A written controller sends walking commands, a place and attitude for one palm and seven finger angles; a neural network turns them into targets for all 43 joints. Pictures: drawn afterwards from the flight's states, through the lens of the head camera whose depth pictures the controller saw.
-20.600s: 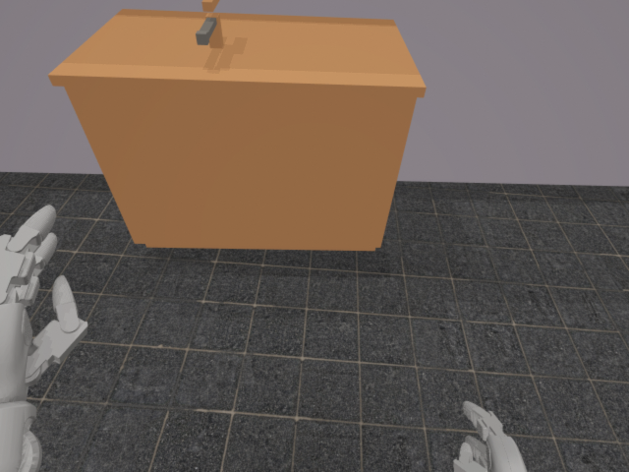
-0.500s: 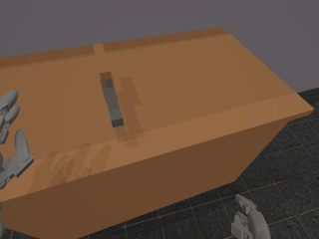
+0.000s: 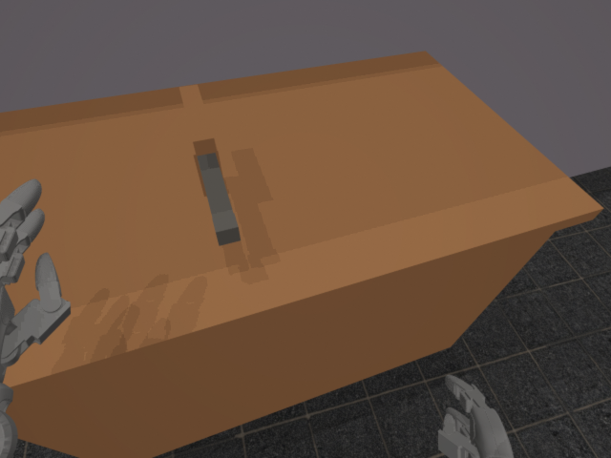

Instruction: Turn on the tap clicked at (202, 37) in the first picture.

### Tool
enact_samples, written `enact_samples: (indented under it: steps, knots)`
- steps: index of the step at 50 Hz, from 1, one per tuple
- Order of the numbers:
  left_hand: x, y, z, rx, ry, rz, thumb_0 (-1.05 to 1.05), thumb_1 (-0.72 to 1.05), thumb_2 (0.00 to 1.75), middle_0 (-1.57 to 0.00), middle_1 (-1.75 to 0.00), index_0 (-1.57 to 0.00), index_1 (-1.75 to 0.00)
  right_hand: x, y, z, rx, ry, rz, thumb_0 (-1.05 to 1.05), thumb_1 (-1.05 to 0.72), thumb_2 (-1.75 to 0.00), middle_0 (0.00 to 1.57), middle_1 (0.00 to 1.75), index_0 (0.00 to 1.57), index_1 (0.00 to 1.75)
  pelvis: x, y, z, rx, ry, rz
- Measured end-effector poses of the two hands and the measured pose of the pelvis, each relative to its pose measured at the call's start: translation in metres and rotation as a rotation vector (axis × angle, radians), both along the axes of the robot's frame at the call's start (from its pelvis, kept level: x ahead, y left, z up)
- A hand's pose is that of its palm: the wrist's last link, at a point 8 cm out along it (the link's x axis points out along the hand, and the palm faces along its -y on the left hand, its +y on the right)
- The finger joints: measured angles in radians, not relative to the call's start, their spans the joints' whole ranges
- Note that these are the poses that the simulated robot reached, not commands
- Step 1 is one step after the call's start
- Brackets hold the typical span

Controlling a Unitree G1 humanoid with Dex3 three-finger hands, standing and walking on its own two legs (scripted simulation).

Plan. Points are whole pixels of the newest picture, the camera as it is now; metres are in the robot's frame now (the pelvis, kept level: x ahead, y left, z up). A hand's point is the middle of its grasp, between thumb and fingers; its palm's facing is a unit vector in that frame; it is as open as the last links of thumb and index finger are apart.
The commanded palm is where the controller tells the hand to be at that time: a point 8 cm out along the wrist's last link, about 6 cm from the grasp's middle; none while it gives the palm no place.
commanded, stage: shuffle to correct the standing spot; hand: left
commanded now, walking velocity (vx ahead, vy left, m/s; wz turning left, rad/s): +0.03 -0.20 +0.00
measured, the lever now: (226, 229) +0.36 +0.13 +0.10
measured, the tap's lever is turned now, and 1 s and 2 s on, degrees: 0 0 0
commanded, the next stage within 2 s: none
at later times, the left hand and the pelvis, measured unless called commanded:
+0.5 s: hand (49, 317) +0.21 +0.25 +0.16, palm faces +0.35 -0.85 -0.40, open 7.4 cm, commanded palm +0.16 +0.28 +0.18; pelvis +0.00 +0.00 +0.00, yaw +0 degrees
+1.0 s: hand (56, 322) +0.20 +0.24 +0.17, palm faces +0.35 -0.85 -0.38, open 7.4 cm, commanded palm +0.15 +0.27 +0.18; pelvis -0.01 -0.01 +0.00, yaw +0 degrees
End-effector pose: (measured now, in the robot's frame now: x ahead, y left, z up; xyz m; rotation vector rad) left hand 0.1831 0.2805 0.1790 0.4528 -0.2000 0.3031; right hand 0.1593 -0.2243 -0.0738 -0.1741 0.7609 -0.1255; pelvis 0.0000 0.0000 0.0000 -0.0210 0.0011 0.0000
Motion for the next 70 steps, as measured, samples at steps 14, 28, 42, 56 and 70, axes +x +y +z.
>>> enact_samples:
  steps: [14,28,42,56,70]
  knots:
    - [0.004,0.006,0.005,0.014,-0.026,-0.007,0.01,0.89,0.9,-0.21,-0.3,-0.21,-0.31,0.005,-0.003,0.005,-0.028,0.0,-0.012,0.01,-0.9,-0.9,0.2,0.3,0.2,0.3,0.003,0.004,0.0,-0.001,-0.009,0.004]
    - [-0.015,0.005,0.0,-0.017,-0.003,0.034,0.01,0.89,0.9,-0.21,-0.3,-0.21,-0.31,-0.001,0.004,0.001,-0.002,0.0,0.014,0.01,-0.9,-0.9,0.2,0.3,0.2,0.3,-0.005,0.001,0.001,0.004,-0.014,0.007]
    - [-0.019,-0.003,0.003,-0.014,-0.008,0.027,0.01,0.89,0.9,-0.21,-0.3,-0.21,-0.31,-0.014,-0.007,0.002,0.005,-0.006,-0.011,0.01,-0.9,-0.9,0.2,0.3,0.2,0.3,-0.012,-0.005,0.002,0.006,-0.015,0.001]
    - [-0.018,-0.006,0.008,-0.001,-0.023,0.022,0.01,0.89,0.9,-0.21,-0.3,-0.21,-0.31,-0.018,-0.011,0.001,0.0,0.001,-0.019,0.01,-0.9,-0.9,0.2,0.3,0.2,0.3,-0.012,-0.005,0.002,0.007,-0.016,-0.003]
    - [-0.007,-0.012,0.005,-0.006,-0.002,0.022,0.01,0.89,0.9,-0.21,-0.3,-0.21,-0.31,-0.005,-0.01,-0.002,0.014,0.004,-0.007,0.01,-0.9,-0.9,0.2,0.3,0.2,0.3,-0.004,-0.01,0.001,0.01,-0.009,-0.001]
